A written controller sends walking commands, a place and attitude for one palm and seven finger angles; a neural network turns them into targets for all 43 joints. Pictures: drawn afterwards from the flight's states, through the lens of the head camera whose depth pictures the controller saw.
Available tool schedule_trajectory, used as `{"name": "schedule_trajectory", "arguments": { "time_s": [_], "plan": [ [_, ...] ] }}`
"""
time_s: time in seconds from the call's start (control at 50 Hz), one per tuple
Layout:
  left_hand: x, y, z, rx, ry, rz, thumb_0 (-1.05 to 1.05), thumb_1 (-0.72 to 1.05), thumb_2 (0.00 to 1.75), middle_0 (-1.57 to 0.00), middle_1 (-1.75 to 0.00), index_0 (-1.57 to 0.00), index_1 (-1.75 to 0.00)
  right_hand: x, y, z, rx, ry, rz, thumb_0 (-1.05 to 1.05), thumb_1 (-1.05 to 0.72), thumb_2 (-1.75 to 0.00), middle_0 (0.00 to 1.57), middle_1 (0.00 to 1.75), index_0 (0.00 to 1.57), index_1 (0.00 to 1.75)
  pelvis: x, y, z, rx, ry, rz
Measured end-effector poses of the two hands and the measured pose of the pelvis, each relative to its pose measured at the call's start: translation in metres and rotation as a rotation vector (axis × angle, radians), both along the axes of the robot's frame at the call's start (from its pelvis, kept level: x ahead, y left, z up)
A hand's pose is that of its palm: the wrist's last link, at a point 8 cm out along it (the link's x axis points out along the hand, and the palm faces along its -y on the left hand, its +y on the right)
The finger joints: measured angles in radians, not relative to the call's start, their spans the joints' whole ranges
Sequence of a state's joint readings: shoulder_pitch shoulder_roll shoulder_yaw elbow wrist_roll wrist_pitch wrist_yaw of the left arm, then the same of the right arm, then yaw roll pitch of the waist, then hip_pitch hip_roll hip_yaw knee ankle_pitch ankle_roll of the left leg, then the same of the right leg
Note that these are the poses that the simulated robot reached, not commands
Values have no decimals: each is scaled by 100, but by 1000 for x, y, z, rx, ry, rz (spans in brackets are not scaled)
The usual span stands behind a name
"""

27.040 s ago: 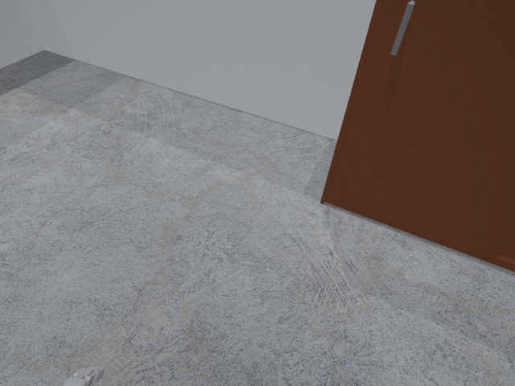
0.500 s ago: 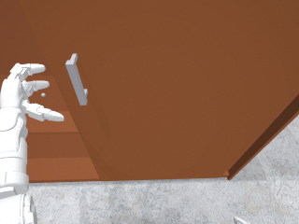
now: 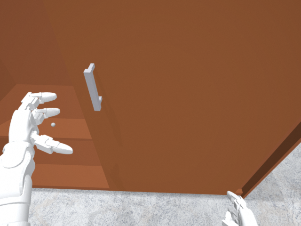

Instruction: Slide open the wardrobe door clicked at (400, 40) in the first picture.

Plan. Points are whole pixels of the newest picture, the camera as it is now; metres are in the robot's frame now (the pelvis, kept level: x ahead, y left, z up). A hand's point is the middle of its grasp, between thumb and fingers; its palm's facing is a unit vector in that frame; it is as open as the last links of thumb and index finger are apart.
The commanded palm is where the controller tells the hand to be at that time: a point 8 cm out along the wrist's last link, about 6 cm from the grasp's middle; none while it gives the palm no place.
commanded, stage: slip the hand off the handle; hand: left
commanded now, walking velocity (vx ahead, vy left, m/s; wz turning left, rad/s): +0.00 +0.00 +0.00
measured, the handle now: (94, 87) +0.46 +0.23 +0.14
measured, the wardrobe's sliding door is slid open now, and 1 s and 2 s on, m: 0.69 0.69 0.69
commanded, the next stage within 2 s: draw the hand back to the body in 0.28 s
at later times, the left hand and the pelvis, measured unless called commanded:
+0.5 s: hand (54, 132) +0.27 +0.26 +0.15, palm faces +0.22 -0.97 -0.04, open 14.7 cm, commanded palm +0.23 +0.30 +0.15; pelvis -0.01 -0.03 +0.00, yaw +0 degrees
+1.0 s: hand (34, 149) +0.22 +0.27 +0.16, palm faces +0.34 -0.92 -0.20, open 14.2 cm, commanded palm +0.17 +0.30 +0.16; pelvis -0.01 +0.00 +0.00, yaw +1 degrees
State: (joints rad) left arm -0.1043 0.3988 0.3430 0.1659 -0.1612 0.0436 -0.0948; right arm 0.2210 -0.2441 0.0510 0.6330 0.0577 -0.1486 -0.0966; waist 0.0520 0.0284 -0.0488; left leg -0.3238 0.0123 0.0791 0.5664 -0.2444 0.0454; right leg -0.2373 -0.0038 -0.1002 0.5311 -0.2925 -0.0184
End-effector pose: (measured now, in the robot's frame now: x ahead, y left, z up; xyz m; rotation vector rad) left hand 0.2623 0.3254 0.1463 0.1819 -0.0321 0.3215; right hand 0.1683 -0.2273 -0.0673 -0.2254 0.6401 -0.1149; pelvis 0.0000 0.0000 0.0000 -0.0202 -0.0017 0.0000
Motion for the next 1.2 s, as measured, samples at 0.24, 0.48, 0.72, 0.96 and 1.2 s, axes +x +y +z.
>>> {"name": "schedule_trajectory", "arguments": {
  "time_s": [0.24,0.48,0.72,0.96,1.2],
  "plan": [
    [-39,-13,1,6,-8,20,-1,-55,20,-25,-115,-26,-115,14,-7,5,9,-50,41,1,-90,-90,20,30,20,30,-1,-18,0,7,-26,13],
    [-26,-16,3,-101,-9,-71,-1,-55,20,-25,-115,-26,-115,-13,-33,-10,2,1,-24,1,-90,-90,20,30,20,31,-6,-31,-1,11,-25,11],
    [-39,-14,8,-126,-26,-194,-1,-54,20,-25,-115,-26,-115,-21,-48,7,-7,-105,-85,1,-90,-90,20,30,20,30,1,-22,-1,9,-27,-21],
    [-78,-10,13,-25,-47,-74,-1,-48,23,-25,-111,-25,-111,8,1,22,-3,-173,54,1,-90,-90,20,30,20,30,-5,-6,2,-3,-66,11],
    [-103,-13,23,167,-97,145,-1,-13,40,-24,-90,-24,-90,9,28,7,16,-31,105,1,-90,-90,20,30,20,31,0,7,8,7,-84,7]
  ]
}}
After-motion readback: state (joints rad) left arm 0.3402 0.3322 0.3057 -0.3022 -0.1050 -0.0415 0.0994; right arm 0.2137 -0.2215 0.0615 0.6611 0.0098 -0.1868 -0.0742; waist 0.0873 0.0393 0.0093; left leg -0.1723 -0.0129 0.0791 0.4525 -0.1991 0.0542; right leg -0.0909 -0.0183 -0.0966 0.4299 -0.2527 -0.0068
